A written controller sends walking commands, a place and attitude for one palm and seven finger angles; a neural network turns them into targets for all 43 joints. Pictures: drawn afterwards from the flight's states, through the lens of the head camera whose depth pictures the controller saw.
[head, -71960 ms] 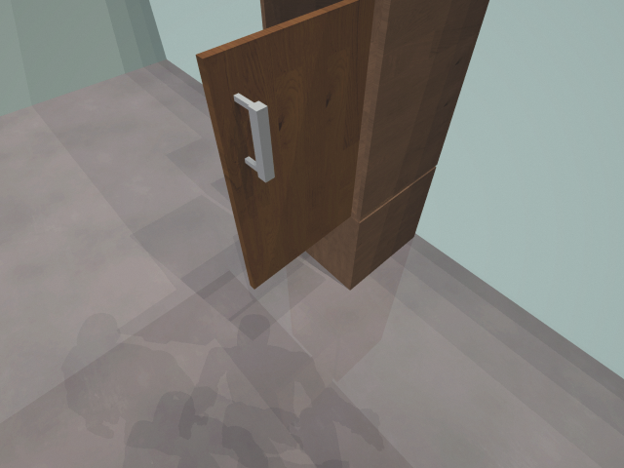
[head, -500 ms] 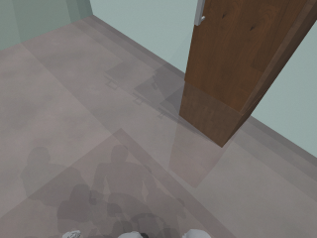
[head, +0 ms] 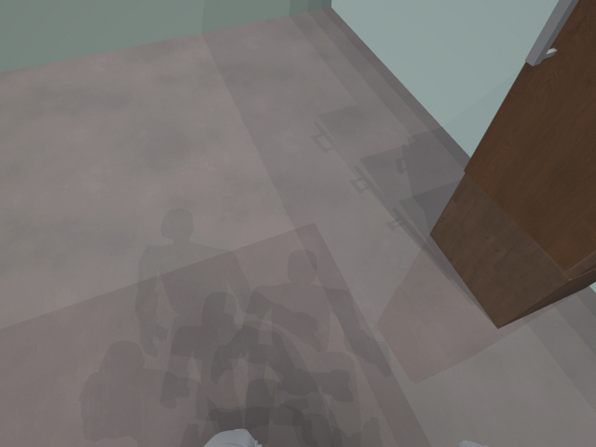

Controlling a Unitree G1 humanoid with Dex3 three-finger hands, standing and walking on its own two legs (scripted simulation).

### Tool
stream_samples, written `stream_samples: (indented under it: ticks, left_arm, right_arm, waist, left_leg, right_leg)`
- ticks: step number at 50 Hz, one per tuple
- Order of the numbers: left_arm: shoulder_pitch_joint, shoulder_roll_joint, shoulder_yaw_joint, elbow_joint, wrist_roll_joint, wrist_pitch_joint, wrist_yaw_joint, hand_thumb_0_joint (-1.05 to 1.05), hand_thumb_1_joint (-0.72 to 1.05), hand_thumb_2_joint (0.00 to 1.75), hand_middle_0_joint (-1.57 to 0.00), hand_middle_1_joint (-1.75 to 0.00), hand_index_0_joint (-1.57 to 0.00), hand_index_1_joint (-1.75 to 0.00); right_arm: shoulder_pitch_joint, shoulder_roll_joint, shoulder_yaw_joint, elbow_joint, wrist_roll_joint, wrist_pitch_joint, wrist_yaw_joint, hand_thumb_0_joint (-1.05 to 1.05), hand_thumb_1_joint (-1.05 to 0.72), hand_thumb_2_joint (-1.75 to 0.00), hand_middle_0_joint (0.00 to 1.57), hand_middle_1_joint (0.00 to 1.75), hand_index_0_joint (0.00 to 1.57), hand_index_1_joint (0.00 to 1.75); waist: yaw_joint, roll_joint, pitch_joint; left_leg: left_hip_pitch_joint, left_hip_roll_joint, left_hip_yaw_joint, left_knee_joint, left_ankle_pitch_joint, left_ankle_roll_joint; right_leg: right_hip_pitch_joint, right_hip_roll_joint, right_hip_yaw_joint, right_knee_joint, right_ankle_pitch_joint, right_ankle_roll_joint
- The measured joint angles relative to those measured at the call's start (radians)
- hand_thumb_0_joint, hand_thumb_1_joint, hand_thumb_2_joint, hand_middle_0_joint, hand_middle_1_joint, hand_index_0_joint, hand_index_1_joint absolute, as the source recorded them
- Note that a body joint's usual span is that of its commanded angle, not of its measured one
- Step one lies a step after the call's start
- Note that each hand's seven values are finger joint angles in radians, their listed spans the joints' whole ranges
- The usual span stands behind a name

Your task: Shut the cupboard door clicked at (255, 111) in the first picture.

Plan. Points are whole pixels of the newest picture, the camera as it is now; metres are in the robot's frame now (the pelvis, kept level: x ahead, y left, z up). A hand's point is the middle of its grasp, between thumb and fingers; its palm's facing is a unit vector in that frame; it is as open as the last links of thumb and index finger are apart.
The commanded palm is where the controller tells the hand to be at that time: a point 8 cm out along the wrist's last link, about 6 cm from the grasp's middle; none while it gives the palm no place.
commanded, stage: walk to a spot facing it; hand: left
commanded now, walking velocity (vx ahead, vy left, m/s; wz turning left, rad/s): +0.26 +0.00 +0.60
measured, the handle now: (561, 23) +0.81 -0.45 +0.12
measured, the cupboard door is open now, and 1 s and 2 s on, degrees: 5 5 5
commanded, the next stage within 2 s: turn to face it in 0.80 s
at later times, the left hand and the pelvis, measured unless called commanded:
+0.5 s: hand out of the picture +0.04 +0.18 -0.14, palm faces +0.35 -0.91 -0.24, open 7.4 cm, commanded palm none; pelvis +0.09 -0.01 +0.02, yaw +20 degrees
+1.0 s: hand (107, 358) +0.24 +0.32 -0.13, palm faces +0.51 -0.82 -0.26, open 7.4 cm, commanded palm none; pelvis +0.24 +0.08 +0.01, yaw +32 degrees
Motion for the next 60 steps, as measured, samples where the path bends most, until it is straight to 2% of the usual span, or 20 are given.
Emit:
stream_samples:
  ticks: [2, 4, 6, 9, 13, 16, 18, 20, 24, 29, 32, 33, 35, 38, 43, 49, 51, 54, 57, 60]
  left_arm:
    - [0.011, 0.012, 0.005, 0.004, -0.005, 0.016, -0.002, 0.00, 0.90, 0.90, -0.21, -0.30, -0.20, -0.30]
    - [0.004, 0.027, 0.012, 0.018, -0.004, 0.040, 0.002, 0.00, 0.90, 0.90, -0.20, -0.30, -0.20, -0.30]
    - [-0.010, 0.032, 0.019, 0.029, -0.004, 0.051, -0.004, 0.00, 0.91, 0.90, -0.20, -0.30, -0.20, -0.30]
    - [-0.025, 0.029, 0.021, 0.021, -0.003, 0.041, -0.024, 0.01, 0.91, 0.90, -0.20, -0.30, -0.20, -0.30]
    - [-0.012, 0.028, 0.015, -0.013, 0.003, -0.002, -0.042, 0.00, 0.91, 0.90, -0.20, -0.30, -0.20, -0.30]
    - [0.006, 0.014, 0.009, -0.026, 0.009, -0.035, -0.028, 0.00, 0.91, 0.90, -0.20, -0.30, -0.20, -0.30]
    - [0.030, -0.004, 0.008, -0.012, 0.009, -0.044, -0.016, 0.00, 0.91, 0.90, -0.20, -0.30, -0.20, -0.30]
    - [0.050, -0.020, 0.006, 0.014, 0.009, -0.048, -0.012, 0.00, 0.91, 0.90, -0.20, -0.30, -0.20, -0.30]
    - [0.072, -0.041, 0.000, 0.053, 0.009, -0.062, -0.011, 0.00, 0.91, 0.90, -0.20, -0.30, -0.20, -0.30]
    - [0.096, -0.052, -0.004, 0.075, 0.009, -0.071, -0.015, 0.00, 0.90, 0.90, -0.20, -0.30, -0.20, -0.30]
    - [0.136, -0.046, -0.002, 0.090, 0.001, -0.061, -0.022, 0.00, 0.90, 0.90, -0.20, -0.30, -0.20, -0.30]
    - [0.147, -0.045, -0.001, 0.093, -0.002, -0.049, -0.029, 0.00, 0.90, 0.90, -0.20, -0.30, -0.20, -0.30]
    - [0.119, -0.022, 0.005, 0.099, -0.004, -0.016, -0.032, 0.00, 0.90, 0.90, -0.20, -0.30, -0.20, -0.30]
    - [0.054, -0.001, 0.023, 0.091, 0.000, 0.002, -0.030, 0.01, 0.91, 0.90, -0.20, -0.30, -0.20, -0.30]
    - [-0.042, 0.000, 0.030, 0.027, 0.005, -0.008, -0.038, 0.01, 0.91, 0.90, -0.20, -0.30, -0.20, -0.30]
    - [-0.112, -0.005, 0.018, -0.025, 0.004, -0.021, -0.037, 0.00, 0.91, 0.90, -0.20, -0.30, -0.20, -0.30]
    - [-0.107, -0.005, 0.009, -0.024, 0.004, -0.035, -0.033, 0.00, 0.91, 0.90, -0.20, -0.30, -0.20, -0.30]
    - [-0.095, -0.030, -0.008, 0.008, 0.003, -0.054, -0.021, 0.00, 0.91, 0.90, -0.20, -0.30, -0.20, -0.30]
    - [-0.076, -0.062, -0.023, 0.049, -0.001, -0.049, -0.014, 0.00, 0.91, 0.90, -0.20, -0.30, -0.20, -0.30]
    - [-0.058, -0.081, -0.009, 0.077, -0.005, -0.030, -0.001, -0.01, 0.92, 0.90, -0.20, -0.30, -0.20, -0.30]
  right_arm:
    - [-0.011, 0.002, 0.001, -0.007, -0.005, -0.019, -0.003, 0.00, -0.90, -0.90, 0.20, 0.30, 0.20, 0.30]
    - [-0.017, 0.015, 0.008, -0.010, -0.009, -0.031, -0.012, 0.00, -0.90, -0.90, 0.20, 0.30, 0.20, 0.30]
    - [-0.006, 0.022, 0.013, -0.015, -0.014, -0.037, -0.020, 0.00, -0.90, -0.90, 0.20, 0.30, 0.20, 0.30]
    - [0.014, 0.021, 0.018, -0.007, -0.019, -0.036, -0.024, 0.00, -0.90, -0.90, 0.21, 0.30, 0.20, 0.30]
    - [0.052, 0.015, 0.014, 0.011, -0.015, -0.023, -0.022, 0.00, -0.90, -0.90, 0.21, 0.30, 0.20, 0.30]
    - [0.066, 0.007, -0.001, 0.036, -0.012, -0.007, -0.018, 0.00, -0.90, -0.90, 0.21, 0.30, 0.20, 0.30]
    - [0.057, 0.003, -0.010, 0.046, -0.016, -0.001, -0.008, 0.00, -0.90, -0.90, 0.21, 0.30, 0.20, 0.30]
    - [0.047, 0.004, -0.014, 0.041, -0.016, -0.007, 0.002, 0.01, -0.90, -0.90, 0.20, 0.30, 0.20, 0.30]
    - [0.026, 0.015, -0.011, 0.024, -0.011, -0.020, 0.016, 0.01, -0.91, -0.90, 0.20, 0.30, 0.20, 0.30]
    - [-0.031, 0.023, 0.002, 0.011, -0.010, -0.028, 0.028, 0.01, -0.91, -0.90, 0.20, 0.30, 0.19, 0.30]
    - [-0.053, 0.018, 0.014, -0.018, -0.016, -0.054, 0.028, 0.00, -0.90, -0.90, 0.20, 0.30, 0.20, 0.30]
    - [-0.054, 0.011, 0.013, -0.033, -0.019, -0.070, 0.024, 0.00, -0.90, -0.90, 0.20, 0.30, 0.20, 0.30]
    - [-0.058, 0.020, 0.016, -0.038, -0.016, -0.091, 0.007, 0.00, -0.90, -0.90, 0.20, 0.30, 0.20, 0.30]
    - [-0.023, 0.030, 0.023, -0.026, -0.015, -0.097, -0.015, 0.00, -0.90, -0.90, 0.20, 0.30, 0.20, 0.30]
    - [0.052, 0.040, 0.026, 0.027, -0.015, -0.091, -0.029, 0.00, -0.90, -0.90, 0.20, 0.30, 0.20, 0.30]
    - [0.128, 0.060, 0.024, 0.082, -0.015, -0.076, -0.030, 0.00, -0.90, -0.90, 0.21, 0.30, 0.20, 0.30]
    - [0.148, 0.068, 0.025, 0.103, -0.011, -0.073, -0.035, 0.00, -0.90, -0.90, 0.21, 0.30, 0.20, 0.30]
    - [0.149, 0.059, 0.022, 0.131, -0.003, -0.066, -0.038, 0.00, -0.90, -0.90, 0.21, 0.30, 0.20, 0.30]
    - [0.120, 0.057, 0.026, 0.143, 0.001, -0.056, -0.046, 0.00, -0.90, -0.90, 0.20, 0.30, 0.20, 0.30]
    - [0.093, 0.069, 0.029, 0.131, 0.006, -0.055, -0.052, 0.00, -0.91, -0.90, 0.20, 0.30, 0.20, 0.30]
  waist:
    - [0.008, -0.003, -0.003]
    - [0.017, -0.015, 0.003]
    - [0.016, -0.007, -0.004]
    - [0.014, 0.022, -0.019]
    - [0.008, 0.050, -0.058]
    - [0.016, 0.058, -0.074]
    - [0.018, 0.056, -0.081]
    - [0.005, 0.051, -0.084]
    - [-0.005, 0.024, -0.067]
    - [0.025, 0.003, -0.019]
    - [0.034, -0.004, -0.012]
    - [0.026, 0.013, -0.018]
    - [0.025, -0.006, 0.000]
    - [0.026, -0.015, -0.008]
    - [0.009, 0.013, -0.040]
    - [-0.017, 0.036, -0.066]
    - [-0.014, 0.032, -0.075]
    - [-0.009, 0.061, -0.077]
    - [-0.010, 0.066, -0.067]
    - [-0.003, 0.044, -0.062]
  left_leg:
    - [-0.006, -0.002, -0.015, 0.002, 0.040, 0.030]
    - [-0.013, -0.010, -0.027, 0.034, -0.016, 0.027]
    - [-0.006, -0.013, -0.052, 0.017, -0.024, 0.019]
    - [0.011, -0.014, -0.096, -0.023, -0.003, 0.013]
    - [0.002, -0.021, -0.154, 0.014, -0.054, 0.014]
    - [-0.104, -0.044, -0.155, 0.316, -0.188, 0.025]
    - [-0.179, -0.037, -0.125, 0.500, -0.133, 0.022]
    - [-0.226, -0.011, -0.091, 0.561, -0.062, 0.012]
    - [-0.243, 0.030, -0.028, 0.423, -0.018, 0.010]
    - [-0.194, 0.033, 0.038, 0.147, -0.018, 0.039]
    - [-0.099, 0.003, 0.071, -0.027, 0.006, 0.082]
    - [-0.104, 0.010, 0.063, -0.031, 0.107, 0.099]
    - [-0.116, -0.004, 0.061, 0.054, 0.090, 0.100]
    - [-0.075, -0.028, 0.047, 0.032, 0.037, 0.088]
    - [0.014, -0.051, 0.000, -0.091, 0.063, 0.085]
    - [0.100, -0.047, -0.048, -0.139, 0.028, 0.057]
    - [0.124, -0.041, -0.044, -0.106, -0.019, 0.039]
    - [0.106, -0.019, -0.043, 0.035, -0.156, 0.028]
    - [0.040, -0.013, -0.035, 0.200, -0.225, 0.018]
    - [-0.008, -0.004, -0.023, 0.229, -0.200, 0.002]
  right_leg:
    - [-0.074, -0.003, 0.032, 0.160, -0.078, 0.014]
    - [-0.146, 0.021, 0.099, 0.315, -0.147, 0.017]
    - [-0.196, 0.045, 0.127, 0.382, -0.126, 0.017]
    - [-0.211, 0.072, 0.135, 0.299, -0.084, 0.014]
    - [-0.125, 0.110, 0.116, 0.020, -0.007, 0.004]
    - [-0.098, 0.094, 0.071, 0.012, 0.068, -0.039]
    - [-0.058, 0.085, 0.050, -0.031, 0.063, -0.045]
    - [-0.005, 0.074, 0.022, -0.105, 0.080, -0.036]
    - [0.097, 0.043, -0.045, -0.215, 0.095, -0.023]
    - [0.180, 0.006, -0.126, -0.217, 0.041, 0.016]
    - [0.158, -0.043, -0.140, -0.049, -0.048, 0.037]
    - [0.099, -0.043, -0.107, 0.108, -0.083, 0.033]
    - [-0.034, -0.026, 0.027, 0.404, -0.104, 0.018]
    - [-0.195, 0.002, 0.116, 0.556, -0.036, 0.007]
    - [-0.322, 0.021, 0.153, 0.388, 0.072, 0.016]
    - [-0.274, 0.070, 0.144, 0.076, 0.170, 0.018]
    - [-0.202, 0.095, 0.131, -0.041, 0.222, 0.007]
    - [-0.160, 0.136, 0.132, -0.054, 0.211, -0.063]
    - [-0.118, 0.158, 0.144, -0.097, 0.203, -0.074]
    - [-0.082, 0.169, 0.168, -0.165, 0.229, -0.077]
